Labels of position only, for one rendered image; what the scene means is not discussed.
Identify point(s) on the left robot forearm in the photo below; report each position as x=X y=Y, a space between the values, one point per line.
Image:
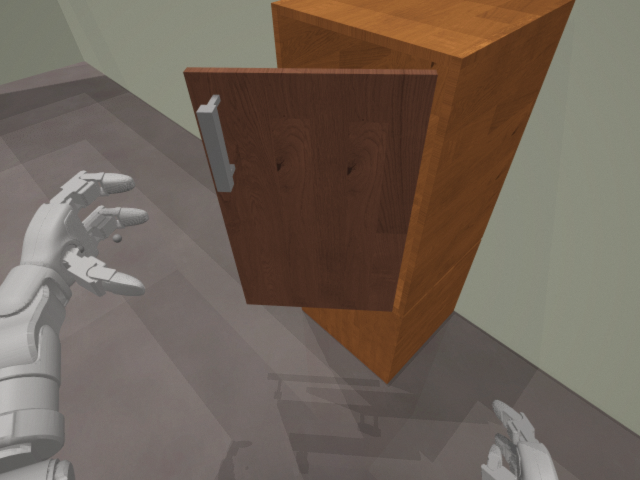
x=32 y=310

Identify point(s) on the robot left upper arm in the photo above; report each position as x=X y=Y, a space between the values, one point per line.
x=51 y=469

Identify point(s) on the left robot hand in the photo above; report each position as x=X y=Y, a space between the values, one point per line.
x=55 y=230

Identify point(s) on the cupboard door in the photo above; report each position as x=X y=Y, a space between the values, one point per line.
x=326 y=168

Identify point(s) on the handle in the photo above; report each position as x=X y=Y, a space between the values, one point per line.
x=215 y=145

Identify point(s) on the right robot hand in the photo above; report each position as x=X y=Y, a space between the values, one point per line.
x=529 y=460

